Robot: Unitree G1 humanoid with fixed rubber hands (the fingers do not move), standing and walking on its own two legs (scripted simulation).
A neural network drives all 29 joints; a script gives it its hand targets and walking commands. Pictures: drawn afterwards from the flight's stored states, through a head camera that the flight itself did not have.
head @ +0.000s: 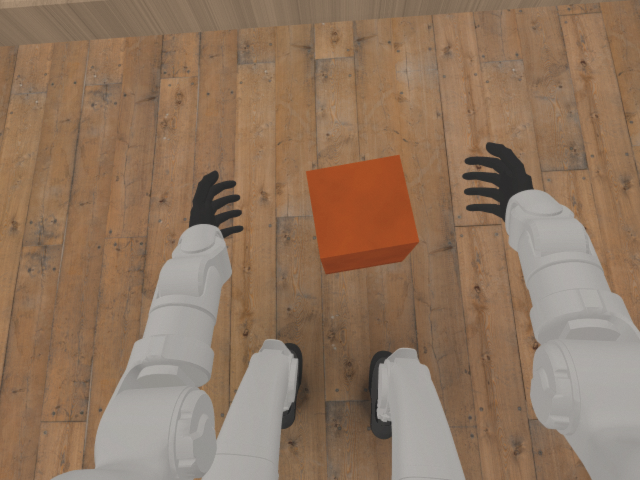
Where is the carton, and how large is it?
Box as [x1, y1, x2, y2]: [306, 155, 418, 273]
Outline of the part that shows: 399,155 306,171 319,253 325,273 401,261 418,242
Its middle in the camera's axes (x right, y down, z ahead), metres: +0.10 -0.04 +0.96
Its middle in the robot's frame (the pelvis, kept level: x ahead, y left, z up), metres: +0.54 -0.01 -0.54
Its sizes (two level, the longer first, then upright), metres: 0.210 0.200 0.250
